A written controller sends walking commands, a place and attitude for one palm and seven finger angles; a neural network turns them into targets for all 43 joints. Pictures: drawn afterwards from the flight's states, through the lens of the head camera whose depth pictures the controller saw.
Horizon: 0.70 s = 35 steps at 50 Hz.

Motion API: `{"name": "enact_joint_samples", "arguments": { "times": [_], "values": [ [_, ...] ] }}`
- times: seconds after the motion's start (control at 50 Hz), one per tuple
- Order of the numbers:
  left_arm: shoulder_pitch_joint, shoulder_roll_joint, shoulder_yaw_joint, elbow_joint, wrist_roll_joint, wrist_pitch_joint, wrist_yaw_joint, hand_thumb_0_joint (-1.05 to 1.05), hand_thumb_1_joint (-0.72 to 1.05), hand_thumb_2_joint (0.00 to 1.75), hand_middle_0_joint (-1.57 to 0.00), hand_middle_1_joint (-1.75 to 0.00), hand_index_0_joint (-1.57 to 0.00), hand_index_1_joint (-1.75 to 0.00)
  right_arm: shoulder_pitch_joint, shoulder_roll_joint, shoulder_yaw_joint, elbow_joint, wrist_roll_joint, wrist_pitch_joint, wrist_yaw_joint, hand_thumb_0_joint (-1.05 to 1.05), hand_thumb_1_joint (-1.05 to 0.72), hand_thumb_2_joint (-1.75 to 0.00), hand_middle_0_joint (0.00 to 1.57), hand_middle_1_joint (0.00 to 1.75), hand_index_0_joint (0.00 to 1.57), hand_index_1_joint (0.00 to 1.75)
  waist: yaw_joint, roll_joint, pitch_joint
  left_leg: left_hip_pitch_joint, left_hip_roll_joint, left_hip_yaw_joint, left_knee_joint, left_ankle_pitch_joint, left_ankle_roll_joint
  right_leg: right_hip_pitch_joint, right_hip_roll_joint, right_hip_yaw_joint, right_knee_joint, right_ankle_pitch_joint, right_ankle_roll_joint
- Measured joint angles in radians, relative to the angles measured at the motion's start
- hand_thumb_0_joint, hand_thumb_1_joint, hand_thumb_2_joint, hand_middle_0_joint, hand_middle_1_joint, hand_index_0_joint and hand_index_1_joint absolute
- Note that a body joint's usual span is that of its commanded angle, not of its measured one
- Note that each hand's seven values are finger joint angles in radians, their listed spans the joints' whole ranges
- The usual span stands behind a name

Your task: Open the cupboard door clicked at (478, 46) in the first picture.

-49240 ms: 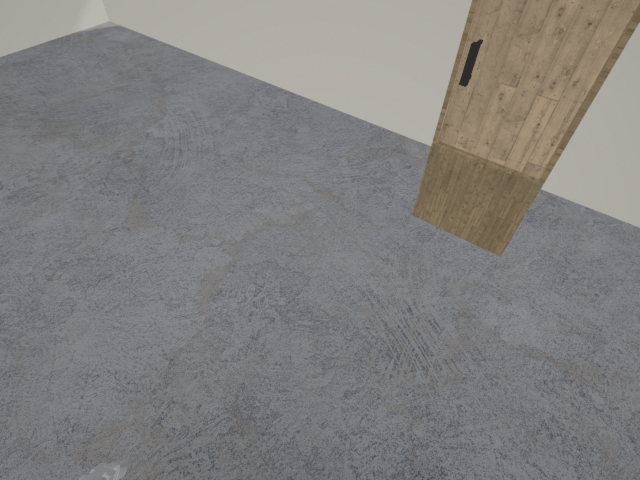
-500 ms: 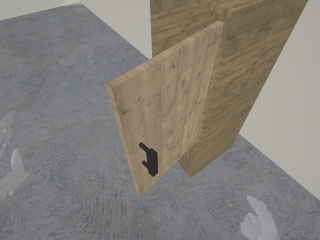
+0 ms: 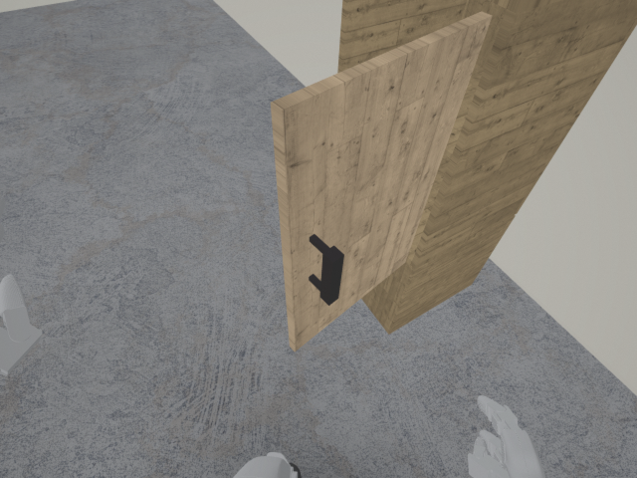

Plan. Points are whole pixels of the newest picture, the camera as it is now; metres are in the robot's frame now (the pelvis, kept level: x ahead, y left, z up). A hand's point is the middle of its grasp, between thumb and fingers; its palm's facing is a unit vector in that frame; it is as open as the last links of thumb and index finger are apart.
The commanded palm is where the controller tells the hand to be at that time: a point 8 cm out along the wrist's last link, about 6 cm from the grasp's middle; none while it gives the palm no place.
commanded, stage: step back with the hand held close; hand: left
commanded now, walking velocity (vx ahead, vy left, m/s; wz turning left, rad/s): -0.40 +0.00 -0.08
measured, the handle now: (322, 269) +0.41 +0.03 -0.03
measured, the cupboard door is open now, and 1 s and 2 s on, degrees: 100 100 100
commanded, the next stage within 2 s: stop stepping back and stand still in 0.36 s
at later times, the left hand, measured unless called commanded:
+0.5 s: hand (46, 390) +0.15 +0.22 +0.17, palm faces +0.27 -0.84 -0.47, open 7.4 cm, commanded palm +0.08 +0.28 +0.19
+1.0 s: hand (39, 430) +0.13 +0.21 +0.18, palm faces +0.25 -0.83 -0.50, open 7.4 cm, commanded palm +0.07 +0.28 +0.19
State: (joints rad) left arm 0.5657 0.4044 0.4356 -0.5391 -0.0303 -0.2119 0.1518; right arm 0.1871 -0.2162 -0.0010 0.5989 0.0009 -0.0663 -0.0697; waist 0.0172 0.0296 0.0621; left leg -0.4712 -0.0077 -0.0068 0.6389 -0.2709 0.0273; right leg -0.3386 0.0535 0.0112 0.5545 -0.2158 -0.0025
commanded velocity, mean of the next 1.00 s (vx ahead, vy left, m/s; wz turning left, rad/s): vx -0.12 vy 0.02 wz -0.03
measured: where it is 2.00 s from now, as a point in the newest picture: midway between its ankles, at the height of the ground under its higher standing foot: outside the picture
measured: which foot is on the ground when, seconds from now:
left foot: down 0.00-0.96, up 0.98-1.00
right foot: down 0.00-0.12, up 0.14-0.42, down 0.44-1.00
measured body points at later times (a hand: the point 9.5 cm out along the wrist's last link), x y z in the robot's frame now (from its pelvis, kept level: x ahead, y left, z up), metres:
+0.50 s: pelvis -0.09 +0.00 +0.00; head -0.04 +0.01 +0.44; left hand +0.13 +0.27 +0.20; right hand +0.09 -0.23 -0.08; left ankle +0.09 +0.08 -0.72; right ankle -0.24 -0.11 -0.73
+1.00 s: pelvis -0.11 -0.01 +0.00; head -0.10 -0.01 +0.45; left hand +0.11 +0.26 +0.21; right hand +0.01 -0.25 -0.08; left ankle +0.02 +0.09 -0.71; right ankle -0.19 -0.09 -0.73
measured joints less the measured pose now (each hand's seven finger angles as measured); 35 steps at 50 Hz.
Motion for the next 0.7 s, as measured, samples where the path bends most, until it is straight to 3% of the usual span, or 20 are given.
{"name": "enact_joint_samples", "arguments": {
  "times": [0.06, 0.12, 0.16, 0.22, 0.26, 0.32, 0.4, 0.44, 0.46, 0.52, 0.6, 0.64, 0.7],
  "values": [
    [-0.013, -0.005, -0.029, -0.003, -0.002, 0.000, 0.009, 0.01, 0.89, 0.90, -0.21, -0.30, -0.21, -0.31, -0.009, -0.005, -0.009, 0.022, 0.001, 0.009, 0.001, 0.02, -0.90, -0.89, 0.21, 0.30, 0.20, 0.30, -0.004, -0.006, -0.009, 0.008, -0.007, -0.002, 0.020, -0.027, -0.019, -0.006, -0.006, -0.001, -0.007, 0.013, 0.006],
    [-0.035, 0.015, -0.031, -0.003, -0.003, 0.002, 0.008, 0.01, 0.89, 0.90, -0.21, -0.30, -0.21, -0.31, -0.022, -0.007, -0.012, 0.024, 0.005, 0.019, -0.010, 0.02, -0.90, -0.89, 0.21, 0.30, 0.20, 0.30, -0.014, -0.014, 0.000, 0.019, -0.005, 0.005, -0.040, 0.138, 0.016, -0.017, -0.008, -0.003, 0.000, 0.012, 0.018],
    [-0.048, 0.036, -0.012, 0.007, 0.003, -0.001, -0.002, 0.01, 0.88, 0.90, -0.22, -0.31, -0.21, -0.31, -0.031, 0.000, -0.015, 0.018, 0.001, 0.010, -0.014, 0.02, -0.90, -0.89, 0.20, 0.30, 0.20, 0.30, -0.017, -0.012, 0.013, 0.019, 0.003, 0.006, -0.053, 0.162, 0.040, -0.047, 0.019, 0.018, 0.133, -0.082, 0.021],
    [-0.048, 0.060, 0.021, 0.009, -0.001, 0.000, -0.006, 0.01, 0.88, 0.90, -0.22, -0.31, -0.21, -0.31, -0.029, 0.023, -0.018, 0.019, -0.011, -0.016, -0.003, 0.02, -0.91, -0.89, 0.20, 0.30, 0.20, 0.30, -0.021, -0.003, -0.003, 0.016, 0.020, -0.009, -0.115, 0.187, 0.045, -0.062, 0.064, 0.025, 0.389, -0.191, 0.011],
    [-0.030, 0.062, 0.032, -0.009, -0.015, 0.002, 0.003, 0.01, 0.89, 0.90, -0.22, -0.31, -0.21, -0.31, -0.025, 0.037, -0.012, 0.026, -0.013, -0.031, 0.012, 0.02, -0.90, -0.89, 0.20, 0.30, 0.20, 0.30, -0.008, -0.009, -0.030, 0.011, 0.035, -0.002, -0.170, 0.225, 0.037, -0.025, 0.061, 0.009, 0.424, -0.247, 0.003],
    [-0.018, 0.041, 0.018, -0.030, -0.031, 0.008, 0.012, 0.01, 0.89, 0.90, -0.21, -0.30, -0.21, -0.31, -0.027, 0.049, 0.001, 0.034, -0.017, -0.050, 0.024, 0.02, -0.90, -0.89, 0.20, 0.30, 0.20, 0.30, 0.011, -0.016, -0.066, 0.003, 0.051, 0.018, -0.255, 0.284, 0.028, 0.072, 0.041, -0.012, 0.331, -0.307, -0.008],
    [-0.040, 0.035, -0.009, -0.033, -0.045, 0.007, 0.003, 0.01, 0.89, 0.90, -0.21, -0.30, -0.21, -0.31, -0.055, 0.061, 0.014, 0.033, -0.028, -0.055, 0.035, 0.01, -0.90, -0.89, 0.21, 0.30, 0.20, 0.30, 0.019, -0.029, -0.085, -0.024, 0.056, 0.044, -0.343, 0.365, 0.014, 0.221, 0.019, -0.031, 0.017, -0.285, -0.035],
    [-0.044, 0.068, 0.013, -0.044, -0.051, -0.005, -0.003, 0.01, 0.89, 0.90, -0.21, -0.30, -0.21, -0.31, -0.085, 0.070, 0.024, 0.018, -0.028, -0.045, 0.039, 0.01, -0.90, -0.89, 0.21, 0.30, 0.20, 0.30, 0.033, -0.070, -0.072, -0.067, 0.050, 0.092, -0.309, 0.370, 0.004, 0.267, -0.019, -0.001, -0.146, -0.182, -0.058],
    [-0.051, 0.078, 0.019, -0.043, -0.051, -0.016, -0.006, 0.01, 0.89, 0.90, -0.21, -0.30, -0.21, -0.31, -0.103, 0.067, 0.029, 0.017, -0.027, -0.040, 0.038, 0.01, -0.90, -0.89, 0.21, 0.30, 0.20, 0.30, 0.035, -0.075, -0.059, -0.097, 0.057, 0.108, -0.260, 0.352, -0.005, 0.270, -0.026, 0.017, -0.167, -0.221, -0.036],
    [-0.066, 0.070, -0.018, -0.027, -0.044, -0.023, -0.020, 0.01, 0.89, 0.90, -0.21, -0.30, -0.21, -0.31, -0.098, 0.049, 0.026, 0.049, -0.017, -0.024, 0.024, 0.01, -0.90, -0.89, 0.21, 0.30, 0.20, 0.30, -0.001, -0.027, -0.027, -0.096, 0.065, 0.058, -0.171, 0.251, -0.024, 0.282, 0.004, 0.009, -0.114, -0.234, -0.009],
    [0.010, 0.104, 0.003, -0.030, -0.052, -0.006, -0.036, 0.01, 0.88, 0.90, -0.22, -0.31, -0.21, -0.31, 0.003, 0.032, 0.018, 0.039, 0.003, -0.004, 0.002, 0.01, -0.90, -0.89, 0.21, 0.30, 0.20, 0.30, -0.061, -0.039, -0.057, -0.044, 0.043, 0.043, -0.143, 0.295, 0.001, 0.318, -0.005, 0.000, -0.049, -0.277, -0.009],
    [0.035, 0.108, 0.015, 0.001, -0.053, -0.003, -0.036, 0.01, 0.88, 0.90, -0.22, -0.31, -0.21, -0.31, 0.049, 0.015, 0.008, 0.036, 0.001, 0.001, -0.008, 0.01, -0.90, -0.89, 0.21, 0.30, 0.20, 0.30, -0.083, -0.034, -0.081, -0.038, 0.032, 0.035, -0.138, 0.270, -0.008, 0.332, -0.012, -0.013, -0.054, -0.277, -0.018],
    [0.064, 0.098, 0.029, 0.038, -0.052, 0.001, -0.024, 0.01, 0.88, 0.90, -0.22, -0.31, -0.22, -0.31, 0.105, -0.015, -0.011, 0.053, -0.001, 0.001, -0.018, 0.01, -0.90, -0.89, 0.20, 0.30, 0.20, 0.30, -0.080, -0.026, -0.104, -0.058, 0.021, 0.020, -0.048, 0.143, -0.037, 0.348, -0.017, -0.015, -0.058, -0.284, -0.021]
  ]
}}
